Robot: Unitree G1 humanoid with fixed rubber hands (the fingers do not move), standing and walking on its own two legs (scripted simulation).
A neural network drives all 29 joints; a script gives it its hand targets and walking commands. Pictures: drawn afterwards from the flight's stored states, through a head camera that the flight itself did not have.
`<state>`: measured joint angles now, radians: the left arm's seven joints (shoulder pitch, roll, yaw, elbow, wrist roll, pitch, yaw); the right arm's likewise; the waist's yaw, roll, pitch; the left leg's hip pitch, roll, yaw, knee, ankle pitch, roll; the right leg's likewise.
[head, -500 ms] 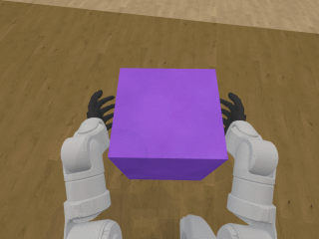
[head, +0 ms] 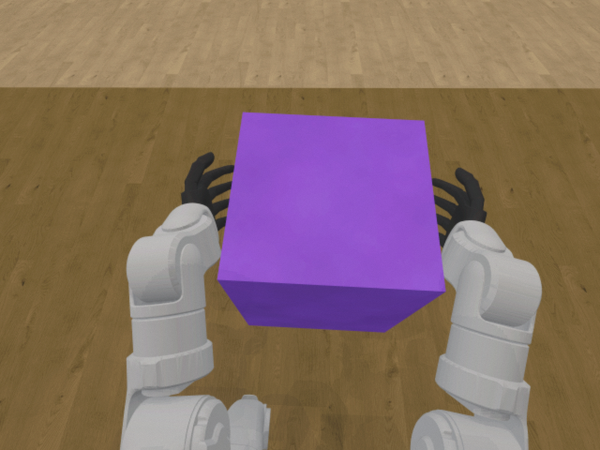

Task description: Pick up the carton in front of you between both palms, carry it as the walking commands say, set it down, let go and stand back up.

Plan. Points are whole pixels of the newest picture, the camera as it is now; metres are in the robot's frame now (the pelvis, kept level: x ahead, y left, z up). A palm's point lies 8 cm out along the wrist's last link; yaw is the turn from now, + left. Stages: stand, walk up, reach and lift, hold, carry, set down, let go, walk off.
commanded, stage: carry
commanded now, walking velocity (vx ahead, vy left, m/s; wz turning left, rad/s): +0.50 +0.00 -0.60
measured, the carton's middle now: (323, 237) +0.38 +0.02 +0.08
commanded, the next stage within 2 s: none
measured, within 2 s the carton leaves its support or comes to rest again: neither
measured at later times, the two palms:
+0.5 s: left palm (297, 41) +0.69 +0.09 +0.20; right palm (499, 71) +0.62 -0.22 +0.20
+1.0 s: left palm out of the picture +0.96 +0.17 +0.19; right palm out of the picture +0.98 -0.14 +0.19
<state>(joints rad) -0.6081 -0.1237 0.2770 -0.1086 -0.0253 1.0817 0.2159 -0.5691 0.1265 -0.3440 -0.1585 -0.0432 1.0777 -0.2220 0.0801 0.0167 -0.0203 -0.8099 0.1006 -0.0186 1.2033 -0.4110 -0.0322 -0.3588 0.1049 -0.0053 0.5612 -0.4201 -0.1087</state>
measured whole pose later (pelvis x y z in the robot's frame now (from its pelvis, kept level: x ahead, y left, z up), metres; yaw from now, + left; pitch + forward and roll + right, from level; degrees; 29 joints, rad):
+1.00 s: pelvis +0.62 +0.00 +0.05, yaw +6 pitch +3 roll +2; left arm -0.55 -0.13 0.32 -0.10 0.03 1.08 0.21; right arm -0.63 0.12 -0.31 -0.04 -0.04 1.10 -0.23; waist -0.05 -0.01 -0.03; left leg -0.64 -0.04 0.20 0.81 -0.35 0.13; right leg -0.07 -0.17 -0.25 0.82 -0.56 0.07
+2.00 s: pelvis +1.23 +0.10 +0.16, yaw +10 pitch +5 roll +0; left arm -0.59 -0.13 0.37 -0.04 0.05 1.10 0.23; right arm -0.57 0.13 -0.30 -0.03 0.00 1.09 -0.21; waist -0.09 -0.02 -0.06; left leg -0.39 0.01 0.13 0.58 -0.40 0.04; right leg -0.66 -0.03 -0.03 1.32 -0.41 -0.04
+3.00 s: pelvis +1.84 +0.21 +0.24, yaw +11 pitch +5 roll +1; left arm -0.57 -0.10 0.32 -0.12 0.03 1.08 0.23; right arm -0.58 0.14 -0.28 -0.10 -0.02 1.08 -0.22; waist -0.04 -0.02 -0.08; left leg -0.16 0.01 0.12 0.43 -0.40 0.01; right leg -0.65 -0.07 -0.09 0.68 -0.19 -0.04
